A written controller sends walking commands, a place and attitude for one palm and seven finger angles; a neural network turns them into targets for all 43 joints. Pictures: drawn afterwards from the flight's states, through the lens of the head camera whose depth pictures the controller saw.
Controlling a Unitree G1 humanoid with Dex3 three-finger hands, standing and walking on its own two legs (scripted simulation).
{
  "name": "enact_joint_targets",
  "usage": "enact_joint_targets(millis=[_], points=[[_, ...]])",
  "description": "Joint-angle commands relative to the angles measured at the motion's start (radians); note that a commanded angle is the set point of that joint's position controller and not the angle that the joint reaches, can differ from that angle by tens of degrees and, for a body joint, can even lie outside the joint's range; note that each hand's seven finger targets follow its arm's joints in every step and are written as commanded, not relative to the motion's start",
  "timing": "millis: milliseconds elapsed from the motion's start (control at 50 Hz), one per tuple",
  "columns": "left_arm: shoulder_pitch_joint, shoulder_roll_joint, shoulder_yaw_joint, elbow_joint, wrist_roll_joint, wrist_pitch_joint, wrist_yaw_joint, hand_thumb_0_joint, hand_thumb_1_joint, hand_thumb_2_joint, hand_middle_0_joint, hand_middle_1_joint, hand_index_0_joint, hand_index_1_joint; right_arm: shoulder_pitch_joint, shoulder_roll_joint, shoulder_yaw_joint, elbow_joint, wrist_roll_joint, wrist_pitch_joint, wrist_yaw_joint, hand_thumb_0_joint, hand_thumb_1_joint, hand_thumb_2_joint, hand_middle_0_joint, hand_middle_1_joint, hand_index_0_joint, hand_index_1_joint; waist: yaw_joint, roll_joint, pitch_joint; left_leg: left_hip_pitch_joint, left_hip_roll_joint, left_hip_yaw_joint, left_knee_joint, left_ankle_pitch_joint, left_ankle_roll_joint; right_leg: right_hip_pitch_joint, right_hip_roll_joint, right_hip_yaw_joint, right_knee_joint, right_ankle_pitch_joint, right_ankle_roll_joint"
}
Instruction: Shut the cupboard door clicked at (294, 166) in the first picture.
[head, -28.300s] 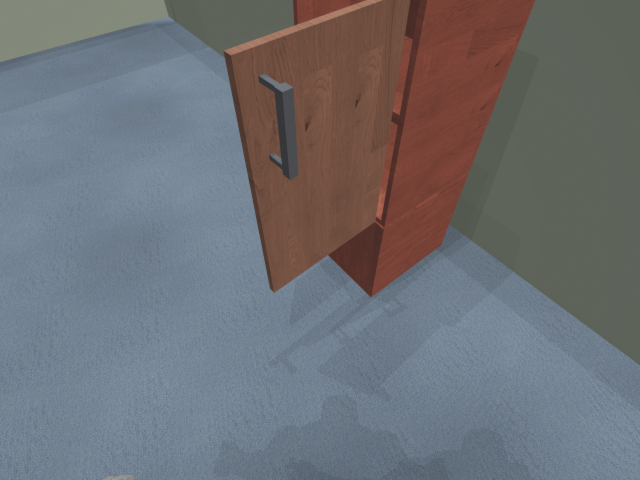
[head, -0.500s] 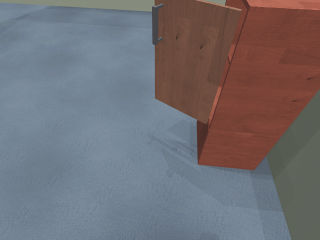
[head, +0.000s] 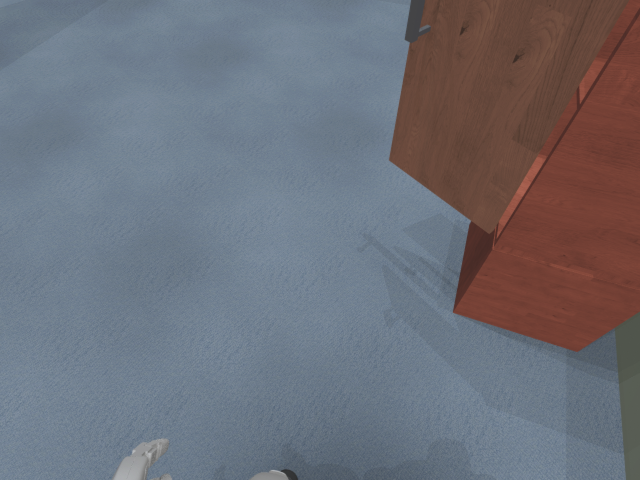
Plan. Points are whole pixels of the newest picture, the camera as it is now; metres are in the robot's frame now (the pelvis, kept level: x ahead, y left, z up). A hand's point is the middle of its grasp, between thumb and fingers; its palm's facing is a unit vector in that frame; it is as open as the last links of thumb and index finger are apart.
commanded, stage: walk to a spot facing it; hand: left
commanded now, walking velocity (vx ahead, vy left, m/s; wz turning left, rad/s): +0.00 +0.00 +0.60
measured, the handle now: out of the picture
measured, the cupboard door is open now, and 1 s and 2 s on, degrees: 60 60 60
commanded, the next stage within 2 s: turn to face it in 1.48 s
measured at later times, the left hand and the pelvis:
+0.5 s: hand out of the picture -0.05 +0.21 -0.19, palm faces +0.38 -0.89 -0.27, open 7.4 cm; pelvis +0.00 +0.00 -0.01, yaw +20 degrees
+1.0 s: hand out of the picture +0.06 +0.20 -0.15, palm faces +0.61 -0.76 -0.23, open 7.4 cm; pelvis +0.13 +0.02 +0.01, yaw +38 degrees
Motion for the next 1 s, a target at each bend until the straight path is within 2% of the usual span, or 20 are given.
enact_joint_targets(millis=[0, 20, 60, 140, 240, 340, 380, 400, 420, 440, 480, 600, 680, 720, 740, 760, 780, 820, 880, 980], points=[[0.237, 0.201, 0.046, -0.026, 0.022, -0.019, 0.018, 0.000, 0.900, 0.900, -0.200, -0.300, -0.200, -0.300, -0.030, -0.084, -0.055, -0.109, 0.027, -0.004, 0.001, 0.000, -0.900, -0.900, 0.200, 0.300, 0.200, 0.300, 0.099, -0.244, -0.120, -0.294, -0.025, 0.000, 0.182, -0.310, 0.016, 0.420, -0.289, 0.313, -0.541, -0.025, -0.081], [0.159, 0.243, 0.042, -0.051, 0.024, -0.014, 0.021, 0.000, 0.900, 0.900, -0.200, -0.300, -0.200, -0.300, -0.051, -0.086, -0.061, -0.113, 0.017, -0.006, 0.001, 0.000, -0.900, -0.900, 0.200, 0.300, 0.200, 0.300, 0.088, -0.344, -0.023, -0.331, -0.061, 0.097, 0.504, -0.407, -0.013, 0.216, -0.510, 0.517, -0.596, -0.021, -0.155], [0.013, 0.177, 0.024, -0.095, 0.021, -0.022, 0.020, 0.000, 0.900, 0.900, -0.200, -0.300, -0.200, -0.300, -0.011, -0.104, -0.063, -0.099, 0.004, 0.005, 0.025, 0.000, -0.900, -0.900, 0.200, 0.300, 0.200, 0.300, 0.000, -0.186, 0.015, -0.247, 0.018, 0.081, 0.714, -0.313, -0.001, 0.033, -0.427, 0.335, -0.564, -0.028, -0.191], [0.064, 0.141, 0.013, -0.080, 0.016, -0.045, 0.020, 0.000, 0.900, 0.900, -0.200, -0.300, -0.200, -0.300, -0.045, -0.081, -0.046, -0.097, 0.020, 0.004, 0.041, 0.000, -0.900, -0.900, 0.200, 0.300, 0.200, 0.300, 0.003, -0.215, -0.040, -0.237, 0.050, 0.179, 0.681, -0.239, -0.036, 0.232, -0.315, 0.045, -0.378, 0.672, -0.167], [0.211, 0.179, 0.028, -0.043, 0.018, -0.042, 0.023, 0.000, 0.900, 0.900, -0.200, -0.300, -0.200, -0.300, -0.162, -0.061, -0.023, -0.137, 0.025, 0.002, 0.045, 0.000, -0.900, -0.900, 0.200, 0.300, 0.200, 0.300, 0.078, -0.226, -0.096, -0.188, 0.051, 0.263, 0.439, -0.283, -0.034, 0.417, -0.338, -0.018, -0.300, 0.939, -0.153], [0.210, 0.205, 0.042, -0.046, 0.024, -0.034, 0.019, 0.000, 0.900, 0.900, -0.200, -0.300, -0.200, -0.300, -0.167, -0.071, -0.019, -0.151, 0.032, -0.008, 0.044, 0.000, -0.900, -0.900, 0.200, 0.300, 0.200, 0.300, 0.069, -0.275, -0.106, -0.030, 0.043, 0.308, 0.187, -0.266, -0.003, 0.383, -0.373, -0.046, -0.235, 0.964, -0.145], [0.176, 0.206, 0.042, -0.053, 0.013, -0.033, 0.015, 0.000, 0.900, 0.900, -0.200, -0.300, -0.200, -0.300, -0.063, -0.105, -0.028, -0.127, 0.028, -0.016, 0.042, 0.000, -0.900, -0.900, 0.200, 0.300, 0.200, 0.300, 0.005, -0.219, -0.146, 0.191, 0.036, 0.303, -0.029, -0.063, 0.015, 0.271, -0.342, -0.117, -0.096, 0.857, -0.086], [0.183, 0.170, 0.034, -0.068, 0.003, -0.029, 0.008, 0.000, 0.900, 0.900, -0.200, -0.300, -0.200, -0.300, 0.009, -0.183, -0.045, -0.110, 0.018, -0.025, 0.038, 0.000, -0.900, -0.900, 0.200, 0.300, 0.200, 0.300, -0.034, -0.033, -0.207, 0.403, 0.159, 0.161, -0.092, 0.156, 0.068, 0.082, -0.281, -0.168, 0.083, 0.558, -0.030], [0.146, 0.088, 0.010, -0.115, -0.001, -0.025, 0.000, 0.000, 0.900, 0.900, -0.200, -0.300, -0.200, -0.300, 0.082, -0.298, -0.076, -0.100, 0.010, -0.027, 0.029, 0.000, -0.900, -0.900, 0.200, 0.300, 0.200, 0.300, -0.076, 0.289, -0.225, 0.543, 0.447, -0.229, -0.115, 0.533, 0.232, -0.235, -0.127, -0.167, 0.337, -0.211, 0.037], [0.071, 0.114, 0.009, -0.146, 0.013, -0.010, 0.007, 0.000, 0.900, 0.900, -0.200, -0.300, -0.200, -0.300, 0.129, -0.305, -0.073, -0.077, 0.015, -0.017, 0.022, 0.000, -0.900, -0.900, 0.200, 0.300, 0.200, 0.300, -0.091, 0.174, -0.218, 0.504, 0.487, -0.232, -0.122, 0.428, 0.305, -0.291, -0.133, -0.040, 0.413, -0.266, 0.018], [0.036, 0.114, 0.016, -0.154, 0.022, -0.016, -0.005, 0.000, 0.900, 0.900, -0.200, -0.300, -0.200, -0.300, 0.045, -0.245, -0.054, -0.117, 0.006, -0.031, 0.013, 0.000, -0.900, -0.900, 0.200, 0.300, 0.200, 0.300, -0.053, 0.160, -0.115, 0.346, 0.385, -0.194, -0.189, -0.061, 0.266, -0.315, -0.159, -0.009, 0.398, -0.125, 0.013], [0.037, 0.105, 0.016, -0.122, 0.017, -0.025, -0.043, 0.000, 0.900, 0.900, -0.200, -0.300, -0.200, -0.300, -0.026, -0.225, -0.046, -0.132, 0.009, -0.059, 0.007, 0.000, -0.900, -0.900, 0.200, 0.300, 0.200, 0.300, -0.001, 0.098, -0.057, 0.242, 0.256, -0.096, -0.229, -0.168, 0.218, -0.233, -0.120, -0.018, 0.191, 0.045, 0.031], [0.073, 0.104, 0.012, -0.121, 0.018, -0.036, -0.052, 0.000, 0.900, 0.900, -0.200, -0.300, -0.200, -0.300, -0.045, -0.223, -0.051, -0.128, 0.007, -0.055, 0.016, 0.000, -0.900, -0.900, 0.200, 0.300, 0.200, 0.300, 0.023, 0.132, -0.041, 0.120, 0.204, -0.088, -0.207, -0.299, 0.191, -0.043, -0.052, -0.081, -0.047, 0.096, 0.036], [0.170, 0.110, 0.021, -0.087, 0.021, -0.044, -0.054, 0.000, 0.900, 0.900, -0.200, -0.300, -0.200, -0.300, -0.081, -0.210, -0.051, -0.131, 0.012, -0.052, 0.017, 0.000, -0.900, -0.900, 0.200, 0.300, 0.200, 0.300, 0.076, 0.103, -0.046, -0.018, 0.165, -0.067, -0.125, -0.366, 0.166, 0.161, -0.014, -0.111, -0.163, 0.165, 0.038], [0.251, 0.148, 0.035, -0.065, 0.024, -0.054, -0.048, 0.000, 0.900, 0.900, -0.200, -0.300, -0.200, -0.300, -0.099, -0.177, -0.046, -0.138, 0.019, -0.054, 0.018, 0.000, -0.900, -0.900, 0.200, 0.300, 0.200, 0.300, 0.122, 0.006, -0.057, -0.172, 0.104, -0.029, 0.000, -0.406, 0.136, 0.352, -0.050, -0.053, -0.263, 0.126, 0.027], [0.364, 0.238, 0.056, -0.044, 0.036, -0.070, -0.032, 0.000, 0.900, 0.900, -0.200, -0.300, -0.200, -0.300, -0.092, -0.102, -0.030, -0.156, 0.032, -0.062, 0.022, 0.000, -0.900, -0.900, 0.200, 0.300, 0.200, 0.300, 0.179, -0.269, -0.118, -0.346, -0.011, 0.115, 0.303, -0.463, 0.078, 0.522, -0.299, 0.232, -0.442, -0.146, -0.037], [0.379, 0.309, 0.065, -0.050, 0.033, -0.064, -0.017, 0.000, 0.900, 0.900, -0.200, -0.300, -0.200, -0.300, -0.129, -0.073, -0.026, -0.188, 0.032, -0.065, 0.028, 0.000, -0.900, -0.900, 0.200, 0.300, 0.200, 0.300, 0.191, -0.440, -0.091, -0.421, -0.030, 0.147, 0.617, -0.499, 0.055, 0.434, -0.539, 0.598, -0.633, -0.373, -0.135], [0.214, 0.228, 0.048, -0.086, 0.026, -0.072, -0.007, 0.000, 0.900, 0.900, -0.200, -0.300, -0.200, -0.300, -0.082, -0.110, -0.041, -0.166, 0.008, -0.059, 0.039, 0.000, -0.900, -0.900, 0.200, 0.300, 0.200, 0.300, 0.080, -0.261, -0.016, -0.405, 0.077, 0.094, 0.804, -0.318, 0.055, 0.227, -0.522, 0.534, -0.653, -0.446, -0.169], [0.109, 0.135, 0.026, -0.080, 0.025, -0.089, -0.007, 0.000, 0.900, 0.900, -0.200, -0.300, -0.200, -0.300, -0.052, -0.080, -0.040, -0.113, 0.009, -0.044, 0.061, 0.000, -0.900, -0.900, 0.200, 0.300, 0.200, 0.300, 0.013, -0.241, -0.014, -0.294, 0.136, 0.142, 0.770, -0.152, 0.027, 0.138, -0.401, 0.134, -0.595, -0.073, -0.115], [0.230, 0.134, 0.026, -0.011, 0.024, -0.105, -0.008, 0.000, 0.900, 0.900, -0.200, -0.300, -0.200, -0.300, -0.146, -0.030, -0.022, -0.128, 0.020, -0.047, 0.077, 0.000, -0.900, -0.900, 0.200, 0.300, 0.200, 0.300, 0.060, -0.194, -0.015, -0.302, 0.119, 0.255, 0.483, -0.127, 0.014, 0.328, -0.368, -0.111, -0.527, 0.394, -0.112]])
